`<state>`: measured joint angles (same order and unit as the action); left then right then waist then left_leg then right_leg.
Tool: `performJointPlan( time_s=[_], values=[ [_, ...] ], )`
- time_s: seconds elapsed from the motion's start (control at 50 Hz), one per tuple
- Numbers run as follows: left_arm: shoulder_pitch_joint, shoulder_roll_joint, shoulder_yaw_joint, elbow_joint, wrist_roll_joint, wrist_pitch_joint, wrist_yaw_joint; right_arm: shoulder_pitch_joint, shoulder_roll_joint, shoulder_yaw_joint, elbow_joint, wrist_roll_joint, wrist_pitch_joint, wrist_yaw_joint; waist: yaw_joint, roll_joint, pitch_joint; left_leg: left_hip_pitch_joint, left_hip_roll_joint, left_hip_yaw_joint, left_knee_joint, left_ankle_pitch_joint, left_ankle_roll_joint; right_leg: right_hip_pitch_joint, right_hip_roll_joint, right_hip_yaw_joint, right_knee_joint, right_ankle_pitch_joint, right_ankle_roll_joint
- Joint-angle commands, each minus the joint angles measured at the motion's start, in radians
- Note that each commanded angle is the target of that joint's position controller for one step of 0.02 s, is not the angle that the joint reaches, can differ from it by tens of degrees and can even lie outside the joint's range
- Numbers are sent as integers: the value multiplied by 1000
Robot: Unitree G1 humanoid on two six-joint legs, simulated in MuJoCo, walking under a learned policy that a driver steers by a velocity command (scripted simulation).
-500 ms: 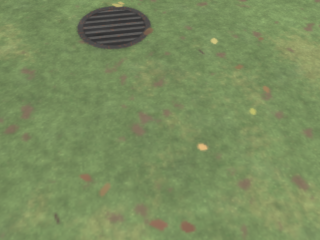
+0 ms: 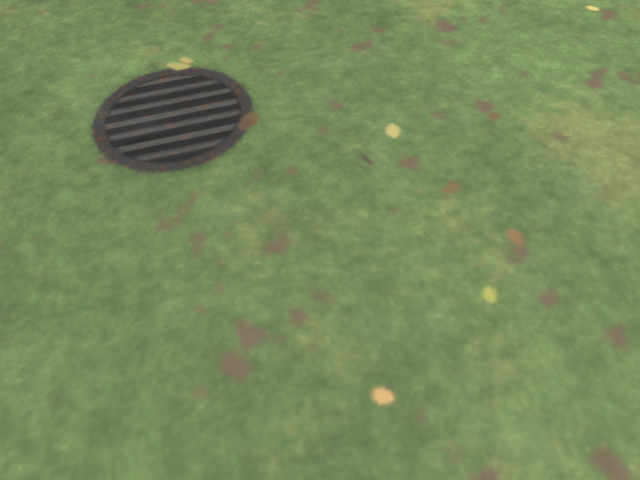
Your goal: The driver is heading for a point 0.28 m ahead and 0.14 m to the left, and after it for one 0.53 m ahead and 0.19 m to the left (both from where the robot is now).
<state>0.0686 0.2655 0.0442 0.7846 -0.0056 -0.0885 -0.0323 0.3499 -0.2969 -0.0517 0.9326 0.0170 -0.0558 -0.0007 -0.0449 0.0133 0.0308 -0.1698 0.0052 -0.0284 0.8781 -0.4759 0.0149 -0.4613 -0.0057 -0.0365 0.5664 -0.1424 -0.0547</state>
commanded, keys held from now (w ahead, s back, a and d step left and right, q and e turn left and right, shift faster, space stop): w+q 0.18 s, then q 0.82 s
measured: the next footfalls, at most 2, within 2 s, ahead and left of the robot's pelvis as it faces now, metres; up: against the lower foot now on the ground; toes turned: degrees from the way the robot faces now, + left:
left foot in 0.44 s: +0.38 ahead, +0.13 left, +0.00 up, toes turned +13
right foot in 0.90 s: +0.44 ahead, -0.08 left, +0.00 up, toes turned +33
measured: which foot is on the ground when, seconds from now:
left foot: up 0.00-0.42, down 0.44-0.90, up 0.92-1.00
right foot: down 0.00-0.44, up 0.46-0.88, down 0.90-1.00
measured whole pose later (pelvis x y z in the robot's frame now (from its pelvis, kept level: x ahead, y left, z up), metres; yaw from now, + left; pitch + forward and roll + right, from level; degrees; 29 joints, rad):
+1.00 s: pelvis +0.33 -0.01 +0.01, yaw +31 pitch +2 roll +1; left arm 0.17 0.28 0.07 0.80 0.03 -0.01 0.03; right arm 0.17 -0.33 -0.10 0.65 0.01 0.05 -0.03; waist 0.00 0.04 0.02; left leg -0.52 -0.14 -0.15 0.93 -0.44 -0.01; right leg -0.30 -0.01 0.04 0.50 -0.23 0.00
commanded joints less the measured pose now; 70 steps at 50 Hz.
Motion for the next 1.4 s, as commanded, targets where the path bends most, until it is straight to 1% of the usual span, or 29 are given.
performJointPlan(
  time_s=[0.02, 0.06, 0.12, 0.2, 0.28, 0.34, 0.4, 0.44, 0.46, 0.48, 0.5, 0.52, 0.54, 0.62, 0.78, 0.88, 0.9, 0.92, 0.94, 0.96, 1.02, 1.14, 1.24, 1.3, 1.32, 1.34, 1.36, 1.38, 1.4],
  values=[
    [242, 160, 45, 15, 2, 1, 12, -56, -130, -20, -100, 33, -50, 7, 132, -131, -161, -590, 60, -68, 393, 30, 38, 603, -327, 500, -293, -217, -180],
    [142, 97, 28, 10, 15, -10, 10, -73, -112, -29, -95, 16, -32, -2, 72, -113, -57, -497, 125, -68, 279, 163, 30, 389, -257, 319, -366, -78, -139],
    [127, 101, 32, 33, 23, -30, 11, -37, -58, -26, -81, 14, 5, -5, 37, -110, -31, -439, 133, -80, 235, 250, 9, 293, -237, 178, -435, 58, -141],
    [141, 123, 38, 62, 29, -32, 30, -116, -49, -31, -113, 4, 8, -3, 43, -69, 11, -510, 110, -97, 46, 447, -11, 319, -220, 29, -451, 248, -128],
    [152, 149, 38, 77, 21, -12, 59, -251, -5, -13, -175, -16, -1, 25, 84, -63, 23, -395, 72, 38, -200, 613, -15, 313, -188, -119, -399, 498, -93],
    [175, 174, 47, 94, 3, 20, 71, -271, -21, -19, -215, -13, 8, 48, 85, -73, 3, -410, 55, 55, -266, 541, 6, 444, -233, -129, -311, 577, -85],
    [132, 201, 62, 76, -16, 54, 88, -173, -78, -45, -223, -18, 13, 65, 19, -97, -55, -309, -5, 97, -289, 381, 55, 504, -251, -130, -109, 789, -56],
    [143, 181, 55, 58, -7, 65, 89, 12, -176, -88, -189, -19, 7, 44, -70, 16, -165, -2, -11, 20, -443, 690, 123, 376, -147, -157, 282, 563, 30],
    [249, 59, 21, 32, 53, 55, 72, -4, -269, -102, -204, -20, 16, 19, 37, 271, -267, 318, 232, -298, -319, 1209, 264, 34, 0, -142, 616, -351, 100],
    [273, 87, 11, 21, 34, 37, 51, -15, -258, -91, -247, -32, 15, 21, 22, 238, -458, 465, 385, -655, -412, 1073, 453, -143, 111, 69, 871, -604, 123],
    [187, 154, 30, 15, -2, 29, 39, -60, -202, -80, -275, -28, 19, 25, -22, 93, -423, 398, 332, -559, -463, 926, 408, -190, 45, 154, 882, -511, 100],
    [118, 151, 30, -9, -12, 31, 44, -125, -162, -70, -284, -12, 20, 19, -6, 30, -304, 279, 282, -459, -488, 789, 350, -217, 12, 140, 818, -421, 91],
    [96, 144, 32, -2, 2, 41, 57, -166, -133, -61, -288, -1, 26, 13, 19, -37, -212, 142, 241, -394, -519, 700, 304, -205, -23, 133, 736, -366, 97],
    [120, 122, 34, -7, 15, 74, 73, -201, -144, -67, -311, -27, 44, -6, 72, 60, -153, -99, 156, -316, -569, 632, 261, -45, -14, 111, 482, -296, 111],
    [43, 117, 33, -35, 8, 78, 74, -208, -164, -77, -338, -14, 83, -36, 35, 124, -151, -145, 104, -389, -577, 245, 200, 20, 21, 137, 214, -163, 139],
    [116, 135, 47, -23, -1, 48, 52, -215, -150, -72, -350, 0, 101, -37, 73, 151, -147, -114, 72, -451, -484, 319, 147, 191, 31, 115, -127, -66, 89],
    [148, 182, 61, -17, 11, 47, 52, -188, -122, -63, -350, 3, 104, -39, 72, 92, -156, -185, 21, -404, -403, 229, 100, 297, -75, 182, -207, -20, 50],
    [119, 280, 80, -30, 35, 59, 59, -140, -72, -53, -366, 2, 101, -36, 10, -183, -142, -361, -130, -212, -187, -25, 36, 378, -304, 416, -249, 105, -69],
    [107, 255, 78, -42, 64, 62, 57, -164, -141, -73, -379, -6, 87, -31, 35, -302, -114, -459, -154, -129, 45, -148, -11, 315, -409, 570, -290, 203, -198],
    [55, 202, 64, -72, 57, 61, 62, -143, -200, -93, -357, -9, 84, -27, 21, -207, -105, -452, -104, -147, 189, -87, -32, 298, -388, 494, -268, 225, -196],
    [5, 137, 45, -88, 14, 69, 73, -101, -145, -87, -312, -5, 114, -31, 16, -141, -68, -475, -79, -105, 348, 46, -84, 310, -260, 272, -229, 231, -117],
    [92, 188, 63, -80, 20, 95, 83, -226, -84, -55, -391, 6, 113, -13, 96, -200, -82, -437, 3, -3, 88, 87, -120, 426, -269, 152, -236, 269, -155],
    [75, 230, 83, -85, 0, 96, 60, -213, -100, -58, -407, 4, 121, 8, 91, -216, -97, -249, 8, 76, -143, 96, -77, 378, -307, 93, -212, 304, -149],
    [59, 219, 83, -74, -26, 93, 56, -133, -101, -70, -381, 4, 126, 17, 35, -183, -102, -75, -22, 108, -416, 279, -2, 321, -290, 34, -102, 243, -76],
    [119, 181, 74, -49, -19, 89, 51, -91, -137, -84, -370, 3, 124, 8, 29, -88, -121, 73, -5, 38, -500, 424, 37, 219, -247, -31, 14, 120, -3],
    [120, 107, 49, -81, 36, 87, 43, -54, -263, -113, -383, -1, 119, -10, 47, 231, -143, 264, 256, -312, -498, 825, 141, -63, -124, -127, 330, -334, 102],
    [35, 121, 51, -130, 36, 81, 51, -75, -283, -106, -408, -34, 97, -3, 9, 280, -163, 198, 398, -490, -498, 933, 342, -219, -13, -4, 545, -558, 140],
    [-15, 165, 64, -136, 16, 82, 57, -74, -237, -96, -400, -43, 76, 4, -24, 170, -169, 163, 351, -432, -525, 817, 342, -221, -33, 76, 633, -514, 132],
    [-9, 173, 69, -128, 2, 86, 61, -124, -203, -83, -390, -34, 64, 1, 10, 138, -130, 132, 291, -341, -525, 734, 280, -222, -52, 89, 633, -427, 119]
  ],
)
Velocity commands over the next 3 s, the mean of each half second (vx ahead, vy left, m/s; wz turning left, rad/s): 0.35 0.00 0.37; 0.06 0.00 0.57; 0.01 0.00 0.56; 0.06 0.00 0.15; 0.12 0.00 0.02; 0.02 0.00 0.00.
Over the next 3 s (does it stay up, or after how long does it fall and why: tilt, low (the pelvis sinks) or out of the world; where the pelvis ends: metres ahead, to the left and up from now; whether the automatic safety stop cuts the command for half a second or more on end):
stays up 0.40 0.10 0.01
